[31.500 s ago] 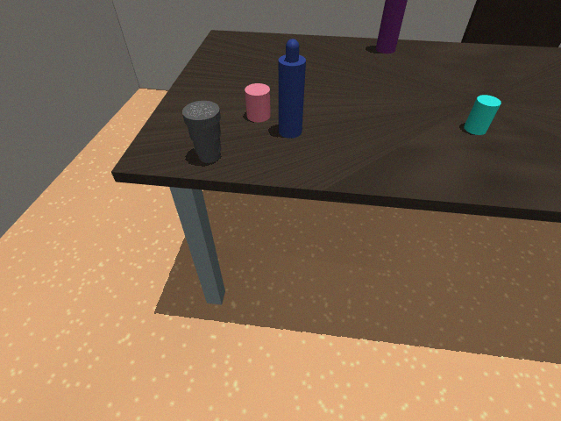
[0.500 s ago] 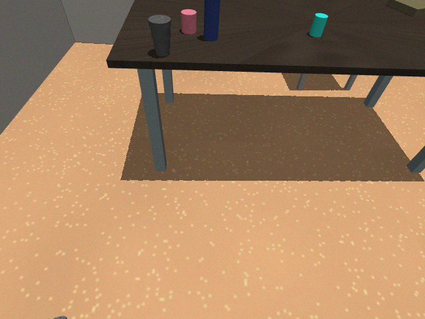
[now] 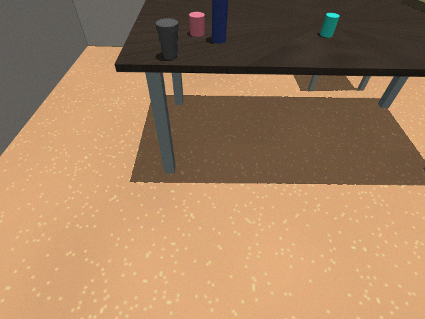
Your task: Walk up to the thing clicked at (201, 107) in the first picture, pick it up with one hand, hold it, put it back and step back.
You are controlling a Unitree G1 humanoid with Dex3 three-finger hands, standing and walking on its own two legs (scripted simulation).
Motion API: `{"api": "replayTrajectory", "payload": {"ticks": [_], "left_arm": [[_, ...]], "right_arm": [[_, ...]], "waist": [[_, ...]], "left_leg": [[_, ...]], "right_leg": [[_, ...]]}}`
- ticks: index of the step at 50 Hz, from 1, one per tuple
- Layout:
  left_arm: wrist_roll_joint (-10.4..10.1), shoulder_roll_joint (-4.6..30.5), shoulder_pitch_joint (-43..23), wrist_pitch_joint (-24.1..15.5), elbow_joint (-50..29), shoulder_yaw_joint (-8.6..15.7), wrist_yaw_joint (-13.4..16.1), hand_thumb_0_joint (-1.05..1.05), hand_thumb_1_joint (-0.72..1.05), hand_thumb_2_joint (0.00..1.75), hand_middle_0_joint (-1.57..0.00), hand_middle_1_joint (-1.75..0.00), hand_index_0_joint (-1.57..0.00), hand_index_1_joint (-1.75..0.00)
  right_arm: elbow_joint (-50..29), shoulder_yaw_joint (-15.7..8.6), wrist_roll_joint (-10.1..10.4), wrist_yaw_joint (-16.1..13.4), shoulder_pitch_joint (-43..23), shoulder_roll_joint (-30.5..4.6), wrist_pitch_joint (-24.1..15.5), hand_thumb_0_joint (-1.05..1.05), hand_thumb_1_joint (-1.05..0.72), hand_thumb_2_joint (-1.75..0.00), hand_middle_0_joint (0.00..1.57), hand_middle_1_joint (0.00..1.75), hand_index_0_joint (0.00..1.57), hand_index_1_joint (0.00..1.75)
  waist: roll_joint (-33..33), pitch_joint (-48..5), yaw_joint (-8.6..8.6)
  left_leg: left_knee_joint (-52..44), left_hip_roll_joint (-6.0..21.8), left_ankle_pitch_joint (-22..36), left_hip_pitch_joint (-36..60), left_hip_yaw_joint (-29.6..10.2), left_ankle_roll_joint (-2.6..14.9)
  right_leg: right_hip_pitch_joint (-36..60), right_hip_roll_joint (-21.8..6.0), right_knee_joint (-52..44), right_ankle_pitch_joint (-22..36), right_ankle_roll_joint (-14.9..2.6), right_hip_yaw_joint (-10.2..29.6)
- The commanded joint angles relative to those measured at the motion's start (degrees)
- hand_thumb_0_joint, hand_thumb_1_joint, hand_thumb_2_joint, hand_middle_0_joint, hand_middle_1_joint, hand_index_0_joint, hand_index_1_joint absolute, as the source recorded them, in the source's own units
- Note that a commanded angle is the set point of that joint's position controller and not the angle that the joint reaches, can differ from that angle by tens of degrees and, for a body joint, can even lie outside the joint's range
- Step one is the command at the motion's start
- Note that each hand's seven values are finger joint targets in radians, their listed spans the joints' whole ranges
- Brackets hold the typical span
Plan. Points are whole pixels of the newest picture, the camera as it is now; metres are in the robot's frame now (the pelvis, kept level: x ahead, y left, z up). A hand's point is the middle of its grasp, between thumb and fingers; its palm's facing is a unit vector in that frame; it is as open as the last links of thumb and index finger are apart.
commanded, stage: step back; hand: left
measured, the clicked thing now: (168, 40) +1.04 +0.19 +0.04
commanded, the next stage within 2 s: stand in 0.50 s
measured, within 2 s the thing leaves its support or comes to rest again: neither
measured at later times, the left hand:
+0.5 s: hand out of the picture +0.12 +0.25 -0.13, palm faces -0.03 -0.94 -0.35, open 7.3 cm
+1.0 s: hand out of the picture +0.08 +0.24 -0.14, palm faces -0.06 -0.94 -0.34, open 7.3 cm
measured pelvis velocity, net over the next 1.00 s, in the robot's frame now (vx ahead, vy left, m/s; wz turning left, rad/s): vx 0.00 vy -0.01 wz -0.02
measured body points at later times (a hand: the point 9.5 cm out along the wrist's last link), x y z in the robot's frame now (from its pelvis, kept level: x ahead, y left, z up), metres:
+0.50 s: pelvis +0.01 +0.00 +0.02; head +0.03 +0.00 +0.47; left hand +0.12 +0.30 -0.11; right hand +0.13 -0.30 -0.11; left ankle +0.02 +0.11 -0.73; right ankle +0.00 -0.14 -0.73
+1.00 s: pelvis +0.00 -0.01 +0.02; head +0.02 -0.01 +0.47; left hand +0.09 +0.29 -0.11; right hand +0.06 -0.31 -0.11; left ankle +0.02 +0.11 -0.73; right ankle +0.00 -0.14 -0.73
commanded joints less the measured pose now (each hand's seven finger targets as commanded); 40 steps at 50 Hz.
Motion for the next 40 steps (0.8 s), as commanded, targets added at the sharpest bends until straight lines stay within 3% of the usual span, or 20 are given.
{"api": "replayTrajectory", "payload": {"ticks": [1, 2, 3, 5, 6, 8, 12, 14, 17, 24, 25, 31, 40], "left_arm": [[-0.83, 11.49, -2.53, -1.12, -3.17, 2.21, 0.97, 0.00, 0.90, 0.90, -0.20, -0.30, -0.20, -0.30], [-0.61, 11.25, -1.97, -1.37, -2.48, 2.09, 0.87, 0.00, 0.90, 0.90, -0.20, -0.30, -0.20, -0.30], [-0.46, 10.88, -2.33, -1.74, -2.26, 1.97, 0.82, 0.00, 0.90, 0.90, -0.20, -0.30, -0.20, -0.30], [-0.62, 12.21, -1.17, -2.53, -1.29, 2.45, 1.11, 0.00, 0.90, 0.90, -0.20, -0.30, -0.20, -0.30], [-0.76, 12.50, -1.64, -2.67, -0.84, 2.36, 1.33, 0.00, 0.90, 0.90, -0.20, -0.30, -0.20, -0.30], [-0.60, 12.60, -4.22, -2.53, -1.18, 1.95, 1.27, 0.00, 0.90, 0.90, -0.20, -0.30, -0.20, -0.30], [-0.54, 11.79, -5.13, -2.33, -0.14, 1.50, 1.49, 0.00, 0.90, 0.90, -0.20, -0.30, -0.20, -0.30], [-0.29, 12.03, -5.36, -2.49, 0.17, 1.47, 1.60, 0.00, 0.90, 0.90, -0.20, -0.30, -0.20, -0.30], [-0.31, 11.68, -6.92, -2.20, 0.65, 1.31, 1.53, 0.00, 0.90, 0.90, -0.20, -0.30, -0.20, -0.30], [0.19, 11.71, -8.08, -2.36, 1.46, 1.36, 1.27, 0.00, 0.90, 0.90, -0.20, -0.30, -0.20, -0.30], [-0.50, 10.14, -7.95, -2.63, 2.50, 0.18, 1.20, 0.00, 0.90, 0.90, -0.20, -0.30, -0.20, -0.30], [-0.52, 11.22, -8.32, -3.03, 3.27, 0.02, 1.15, 0.00, 0.90, 0.90, -0.20, -0.30, -0.20, -0.30], [-0.39, 11.14, -7.78, -2.96, 4.33, -0.37, 1.07, 0.00, 0.90, 0.90, -0.20, -0.30, -0.20, -0.30]], "right_arm": [[-3.65, -3.11, 0.52, -0.40, -6.33, -16.61, -0.91, 0.00, -0.90, -0.90, 0.20, 0.30, 0.20, 0.30], [-3.45, -2.65, 0.29, -0.22, -7.60, -15.49, -0.78, 0.00, -0.90, -0.90, 0.20, 0.30, 0.20, 0.30], [-3.15, -2.08, 0.25, -0.23, -7.78, -13.74, -0.87, 0.00, -0.90, -0.90, 0.20, 0.30, 0.20, 0.30], [-2.65, -1.64, 0.82, -0.48, -7.09, -12.30, -1.10, 0.00, -0.90, -0.90, 0.20, 0.30, 0.20, 0.30], [-2.14, -1.49, 1.25, -0.50, -6.98, -11.60, -0.92, 0.00, -0.90, -0.90, 0.20, 0.30, 0.20, 0.30], [-1.13, -1.29, 1.53, -0.53, -5.79, -10.75, -0.56, 0.00, -0.90, -0.90, 0.20, 0.30, 0.20, 0.30], [0.22, -1.62, 1.56, -0.58, -7.69, -11.33, -0.42, 0.00, -0.90, -0.90, 0.20, 0.30, 0.20, 0.30], [0.55, -1.53, 1.60, -0.56, -8.09, -10.88, -0.29, 0.00, -0.90, -0.90, 0.20, 0.30, 0.20, 0.30], [1.19, -1.39, 1.47, -0.44, -9.77, -10.33, -0.08, 0.00, -0.90, -0.90, 0.20, 0.30, 0.20, 0.30], [2.42, -0.92, 1.01, 0.08, -11.50, -9.72, -0.02, 0.00, -0.90, -0.90, 0.20, 0.30, 0.20, 0.30], [2.67, -0.81, 1.77, 0.41, -10.38, -10.53, -0.11, 0.00, -0.90, -0.90, 0.20, 0.30, 0.20, 0.30], [3.69, -0.62, 1.66, 0.79, -10.43, -10.55, -0.43, 0.00, -0.90, -0.90, 0.20, 0.30, 0.20, 0.30], [4.97, -0.36, 1.57, 0.81, -8.84, -10.71, -0.21, 0.00, -0.90, -0.90, 0.20, 0.30, 0.20, 0.30]], "waist": [[7.29, -3.97, -0.18], [6.95, -3.27, 0.56], [6.69, -3.61, 0.82], [6.78, -7.15, 0.17], [6.31, -8.45, -0.37], [4.60, -9.34, -1.56], [3.02, -10.35, -1.18], [1.44, -11.21, -1.42], [1.09, -8.45, -1.46], [-0.03, -7.23, -1.46], [1.48, -7.80, -2.52], [1.93, -8.12, -2.22], [1.05, -5.67, -2.36]], "left_leg": [[-16.33, 18.20, -2.61, -5.28, -19.35, 10.49], [-15.91, 16.09, -1.74, -5.17, -15.53, 8.77], [-13.96, 12.96, 5.41, -2.35, -11.50, 5.67], [-6.92, 8.88, 22.66, 1.72, -6.28, 2.62], [-5.93, 7.99, 22.30, 2.39, -5.25, 1.79], [-8.40, 7.74, 19.07, 4.67, -5.20, 1.43], [-8.66, 8.73, 24.01, 7.60, -5.21, 1.96], [-7.99, 8.28, 25.35, 8.40, -3.89, 1.88], [-10.91, 8.18, 18.55, 6.94, -4.25, 1.39], [-13.18, 7.72, 11.51, 7.22, -3.16, 0.75], [-15.07, 8.05, 14.29, 8.92, -4.91, 0.74], [-17.02, 8.52, 16.30, 10.67, -5.05, 0.35], [-19.37, 8.08, 8.70, 9.41, -5.02, -0.20]], "right_leg": [[2.91, 1.82, 1.42, -6.70, -2.79, 0.28], [4.12, 1.52, -2.25, -4.62, -2.99, 0.47], [4.23, 0.95, -6.91, 2.45, -3.44, 1.01], [7.10, -0.95, -8.61, 19.20, -3.71, 3.04], [7.47, -1.73, -9.05, 21.96, -3.93, 3.90], [6.63, -2.49, -8.81, 21.08, -4.22, 4.60], [7.02, -2.14, -9.87, 22.36, -3.69, 3.21], [8.24, -2.68, -10.59, 25.65, -3.70, 3.55], [6.92, -2.56, -12.82, 21.10, -3.40, 4.09], [6.71, -2.82, -16.94, 18.23, -3.44, 5.43], [7.76, -3.75, -17.73, 18.92, -2.93, 5.69], [9.02, -3.47, -19.35, 18.76, -2.33, 5.10], [7.19, -3.35, -21.92, 11.43, -2.23, 5.38]]}}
